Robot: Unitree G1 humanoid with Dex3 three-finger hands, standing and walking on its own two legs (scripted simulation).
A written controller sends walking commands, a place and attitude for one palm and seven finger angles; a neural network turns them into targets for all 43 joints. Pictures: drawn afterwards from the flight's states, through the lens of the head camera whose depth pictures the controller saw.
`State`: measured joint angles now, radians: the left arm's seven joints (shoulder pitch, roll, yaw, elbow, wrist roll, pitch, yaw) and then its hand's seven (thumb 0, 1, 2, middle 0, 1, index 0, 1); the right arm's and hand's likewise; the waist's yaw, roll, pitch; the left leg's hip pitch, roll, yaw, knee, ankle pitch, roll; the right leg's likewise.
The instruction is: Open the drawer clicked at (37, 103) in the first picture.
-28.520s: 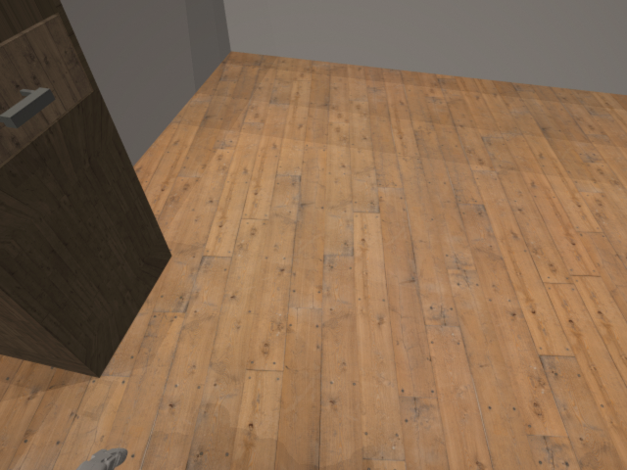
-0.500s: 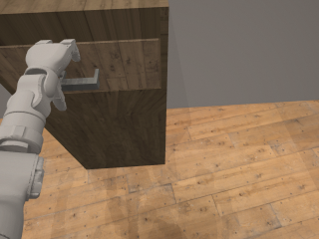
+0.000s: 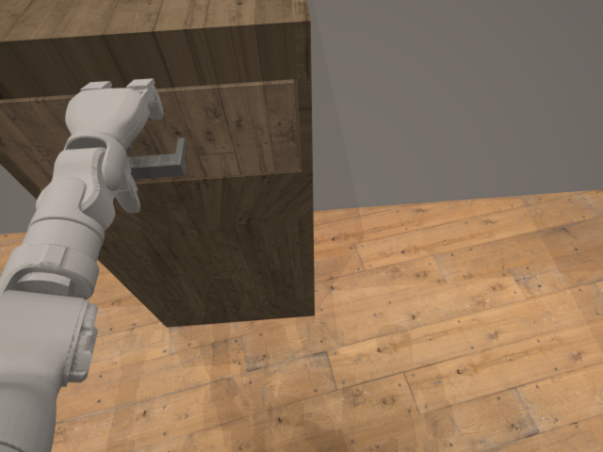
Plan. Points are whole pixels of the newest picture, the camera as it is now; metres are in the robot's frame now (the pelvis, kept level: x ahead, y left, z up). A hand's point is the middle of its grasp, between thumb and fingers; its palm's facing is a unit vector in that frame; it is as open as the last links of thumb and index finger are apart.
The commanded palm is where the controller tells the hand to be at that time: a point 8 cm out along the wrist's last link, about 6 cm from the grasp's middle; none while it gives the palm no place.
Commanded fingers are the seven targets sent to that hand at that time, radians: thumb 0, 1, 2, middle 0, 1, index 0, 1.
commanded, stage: re-aim the fingers above the handle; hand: left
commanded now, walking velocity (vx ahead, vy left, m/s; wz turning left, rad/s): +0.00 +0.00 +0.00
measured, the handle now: (148, 156) +0.53 +0.24 +0.07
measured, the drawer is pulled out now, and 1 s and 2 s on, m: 0.00 0.00 0.00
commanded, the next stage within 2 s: lower the fingers behind the handle in 0.70 s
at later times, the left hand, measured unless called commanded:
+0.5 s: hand (138, 145) +0.49 +0.22 +0.13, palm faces -0.01 +0.03 -1.00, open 13.6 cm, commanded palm +0.47 +0.24 +0.18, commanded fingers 0.00 -0.50 0.30 -0.30 -1.20 -0.30 -1.20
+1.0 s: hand (136, 146) +0.49 +0.22 +0.13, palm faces -0.01 +0.04 -1.00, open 13.6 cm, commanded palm +0.47 +0.24 +0.17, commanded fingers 0.00 -0.50 0.30 -0.30 -1.20 -0.30 -1.20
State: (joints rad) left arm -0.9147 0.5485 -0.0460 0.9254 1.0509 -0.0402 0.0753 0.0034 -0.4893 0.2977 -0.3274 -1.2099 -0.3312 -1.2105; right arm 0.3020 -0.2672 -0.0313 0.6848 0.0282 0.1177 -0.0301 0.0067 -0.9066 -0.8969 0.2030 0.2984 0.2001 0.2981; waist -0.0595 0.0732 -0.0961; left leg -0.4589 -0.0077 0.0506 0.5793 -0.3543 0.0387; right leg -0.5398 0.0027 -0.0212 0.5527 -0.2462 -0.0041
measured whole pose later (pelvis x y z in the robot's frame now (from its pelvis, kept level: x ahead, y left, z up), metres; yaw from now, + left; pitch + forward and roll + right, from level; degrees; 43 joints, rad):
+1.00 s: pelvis -0.02 -0.01 +0.00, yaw -1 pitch +15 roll +0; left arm -1.00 0.62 -0.02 1.05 1.08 -0.10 0.11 0.00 -0.49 0.30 -0.34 -1.23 -0.36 -1.22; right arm 0.34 -0.29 -0.02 0.69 0.04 0.08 -0.06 0.01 -0.91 -0.90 0.20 0.30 0.20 0.30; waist -0.10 0.06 -0.08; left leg -0.53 0.01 0.06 0.61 -0.34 0.02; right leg -0.61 0.02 -0.01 0.58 -0.22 -0.02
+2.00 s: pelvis -0.02 +0.00 -0.02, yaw +0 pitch +18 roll -1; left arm -0.96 0.59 -0.05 1.07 1.09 -0.08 0.21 0.00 -0.49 0.30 -0.29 -1.29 -0.32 -1.21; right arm 0.38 -0.28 -0.03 0.70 0.02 0.09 -0.03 0.01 -0.91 -0.90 0.20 0.30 0.20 0.30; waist -0.10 0.05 -0.12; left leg -0.66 0.00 0.05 0.73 -0.39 0.04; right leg -0.73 0.01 -0.02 0.68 -0.27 -0.01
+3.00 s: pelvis +0.00 +0.01 -0.01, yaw +0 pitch +15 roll -1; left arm -0.91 0.59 -0.03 0.96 1.05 -0.07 0.10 0.00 -0.49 0.30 -0.32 -1.21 -0.32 -1.20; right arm 0.33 -0.27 -0.04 0.70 0.02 0.10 -0.04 0.01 -0.91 -0.90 0.20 0.30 0.20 0.30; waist -0.07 0.06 -0.10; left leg -0.53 -0.01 0.04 0.65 -0.38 0.05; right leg -0.59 0.00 -0.03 0.59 -0.26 0.00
